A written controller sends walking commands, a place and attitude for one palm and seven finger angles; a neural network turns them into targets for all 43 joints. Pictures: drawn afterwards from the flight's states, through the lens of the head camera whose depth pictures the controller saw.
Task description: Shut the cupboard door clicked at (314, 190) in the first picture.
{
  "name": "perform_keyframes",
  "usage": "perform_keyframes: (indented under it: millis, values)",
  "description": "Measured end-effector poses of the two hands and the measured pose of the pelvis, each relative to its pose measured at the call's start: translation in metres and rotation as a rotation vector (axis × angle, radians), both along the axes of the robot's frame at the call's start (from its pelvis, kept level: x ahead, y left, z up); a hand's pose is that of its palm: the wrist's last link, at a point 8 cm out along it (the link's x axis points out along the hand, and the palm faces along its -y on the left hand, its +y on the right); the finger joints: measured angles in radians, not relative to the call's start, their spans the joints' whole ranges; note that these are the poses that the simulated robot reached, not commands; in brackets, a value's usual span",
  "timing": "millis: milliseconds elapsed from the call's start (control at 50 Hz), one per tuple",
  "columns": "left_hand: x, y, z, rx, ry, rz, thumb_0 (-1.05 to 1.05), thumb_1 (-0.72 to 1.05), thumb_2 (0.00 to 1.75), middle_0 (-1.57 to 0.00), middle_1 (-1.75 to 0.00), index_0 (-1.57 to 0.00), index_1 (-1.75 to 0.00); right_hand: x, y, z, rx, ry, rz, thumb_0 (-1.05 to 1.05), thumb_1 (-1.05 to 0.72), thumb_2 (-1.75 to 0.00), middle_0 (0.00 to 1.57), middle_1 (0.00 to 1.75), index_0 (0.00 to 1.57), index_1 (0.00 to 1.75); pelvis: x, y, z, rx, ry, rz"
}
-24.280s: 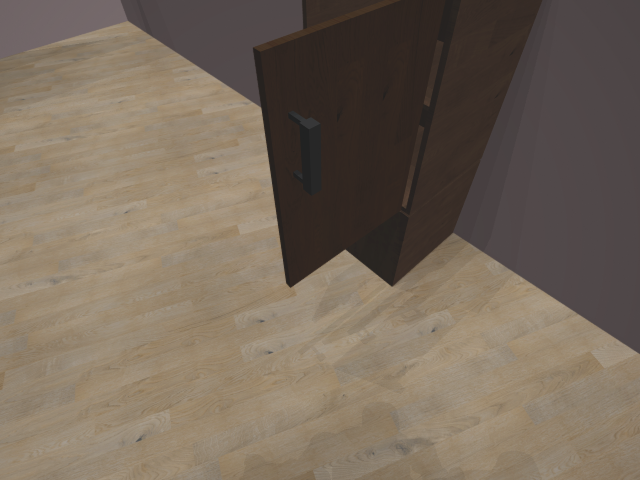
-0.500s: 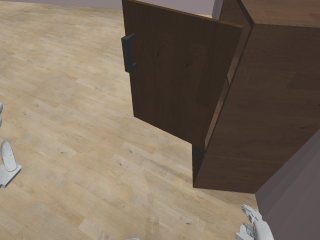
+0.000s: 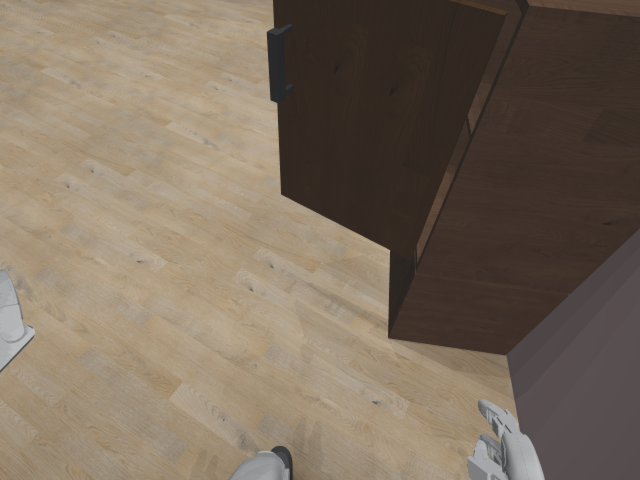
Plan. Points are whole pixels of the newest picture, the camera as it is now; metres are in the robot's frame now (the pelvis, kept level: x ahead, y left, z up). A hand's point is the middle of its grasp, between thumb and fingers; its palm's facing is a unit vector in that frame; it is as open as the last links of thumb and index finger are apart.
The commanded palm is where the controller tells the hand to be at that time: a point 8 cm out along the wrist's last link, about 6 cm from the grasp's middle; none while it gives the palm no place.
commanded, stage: step back with the hand held close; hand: left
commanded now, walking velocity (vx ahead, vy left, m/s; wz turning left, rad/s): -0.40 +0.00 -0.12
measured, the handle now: (283, 64) +0.84 +0.16 +0.08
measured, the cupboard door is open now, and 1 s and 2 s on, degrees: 65 65 65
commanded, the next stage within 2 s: stop stepping back and stand still in 0.04 s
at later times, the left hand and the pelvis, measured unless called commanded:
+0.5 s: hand out of the picture +0.12 +0.33 +0.20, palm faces +0.32 -0.86 -0.40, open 7.4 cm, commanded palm +0.05 +0.38 +0.19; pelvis -0.10 +0.09 +0.01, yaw -2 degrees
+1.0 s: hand out of the picture +0.04 +0.40 +0.20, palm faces +0.26 -0.85 -0.45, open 7.4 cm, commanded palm +0.00 +0.44 +0.19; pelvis -0.18 +0.16 +0.03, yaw -7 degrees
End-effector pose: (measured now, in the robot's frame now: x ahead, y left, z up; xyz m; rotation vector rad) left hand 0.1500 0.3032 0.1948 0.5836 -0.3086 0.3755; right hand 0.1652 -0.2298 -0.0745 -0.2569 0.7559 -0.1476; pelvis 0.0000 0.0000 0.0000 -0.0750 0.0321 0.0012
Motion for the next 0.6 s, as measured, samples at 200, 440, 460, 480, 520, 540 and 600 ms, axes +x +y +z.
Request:
perform_keyframes:
  millis: [200,440,460,480,520,540,600]
  values:
    - [-0.02,0.023,0.009,-0.052,-0.147,-0.057,0.01,0.88,0.9,-0.21,-0.3,-0.22,-0.3,-0.024,0.015,0.032,-0.029,-0.141,-0.056,0.01,-0.91,-0.9,0.21,0.3,0.21,0.3,-0.026,0.022,0.002,-0.008,-0.068,-0.008]
    - [-0.023,0.068,0.004,-0.171,-0.106,-0.143,0.02,0.89,0.9,-0.21,-0.3,-0.21,-0.3,-0.133,0.062,0.033,-0.055,-0.012,-0.13,0.01,-0.91,-0.9,0.2,0.29,0.2,0.3,-0.085,0.076,0.013,-0.066,-0.086,-0.038]
    - [-0.034,0.069,0.011,-0.146,-0.104,-0.158,0.02,0.89,0.9,-0.21,-0.3,-0.21,-0.3,-0.143,0.069,0.033,-0.037,-0.002,-0.123,0.01,-0.91,-0.9,0.2,0.29,0.2,0.3,-0.092,0.079,0.015,-0.063,-0.079,-0.023]
    - [-0.049,0.07,0.017,-0.105,-0.103,-0.175,0.02,0.89,0.9,-0.21,-0.3,-0.21,-0.3,-0.152,0.075,0.032,-0.018,-0.001,-0.118,0.01,-0.91,-0.9,0.2,0.29,0.2,0.3,-0.098,0.083,0.014,-0.049,-0.07,-0.01]
    - [-0.084,0.069,0.023,0.036,-0.118,-0.207,0.02,0.89,0.9,-0.21,-0.3,-0.21,-0.3,-0.165,0.082,0.021,0.0,-0.01,-0.113,0.01,-0.9,-0.9,0.21,0.3,0.21,0.3,-0.108,0.089,-0.002,0.059,-0.036,-0.086]
    - [-0.097,0.07,0.024,0.079,-0.13,-0.227,0.02,0.89,0.9,-0.21,-0.3,-0.21,-0.3,-0.171,0.084,0.012,-0.003,-0.009,-0.122,0.01,-0.9,-0.9,0.21,0.3,0.21,0.3,-0.114,0.095,-0.011,0.076,-0.025,-0.134]
    - [-0.116,0.086,0.036,0.117,-0.235,-0.255,0.01,0.88,0.9,-0.21,-0.3,-0.22,-0.3,-0.191,0.101,0.0,-0.026,0.054,-0.125,0.01,-0.91,-0.9,0.21,0.3,0.21,0.3,-0.126,0.113,-0.014,0.038,-0.035,-0.118]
